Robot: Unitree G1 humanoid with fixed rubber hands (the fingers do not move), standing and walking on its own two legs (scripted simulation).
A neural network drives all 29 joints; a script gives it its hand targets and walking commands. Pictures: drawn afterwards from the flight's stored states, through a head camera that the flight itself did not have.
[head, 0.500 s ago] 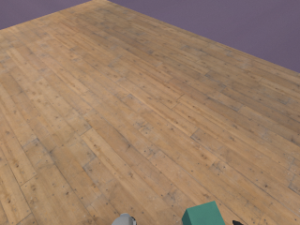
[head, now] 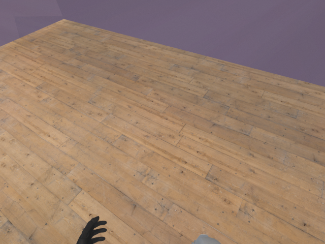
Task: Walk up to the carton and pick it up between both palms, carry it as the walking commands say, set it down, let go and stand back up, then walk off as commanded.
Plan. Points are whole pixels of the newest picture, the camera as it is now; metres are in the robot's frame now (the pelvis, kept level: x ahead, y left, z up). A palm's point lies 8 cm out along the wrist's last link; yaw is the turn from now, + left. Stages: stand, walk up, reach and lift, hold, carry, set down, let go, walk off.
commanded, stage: walk off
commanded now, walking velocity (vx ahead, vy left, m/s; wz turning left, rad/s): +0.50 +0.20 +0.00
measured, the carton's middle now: out of the picture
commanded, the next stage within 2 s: stand in 1.60 s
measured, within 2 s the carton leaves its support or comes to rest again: neither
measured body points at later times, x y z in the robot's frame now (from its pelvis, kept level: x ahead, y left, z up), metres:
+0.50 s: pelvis +0.25 +0.06 +0.01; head +0.28 +0.05 +0.46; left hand +0.11 +0.28 -0.12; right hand +0.41 -0.15 -0.14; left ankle +0.39 +0.23 -0.70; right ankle +0.15 -0.08 -0.74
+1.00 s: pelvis +0.51 +0.16 +0.00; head +0.53 +0.14 +0.45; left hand +0.71 +0.37 -0.11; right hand +0.39 -0.05 -0.15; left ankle +0.40 +0.22 -0.74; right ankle +0.64 +0.06 -0.71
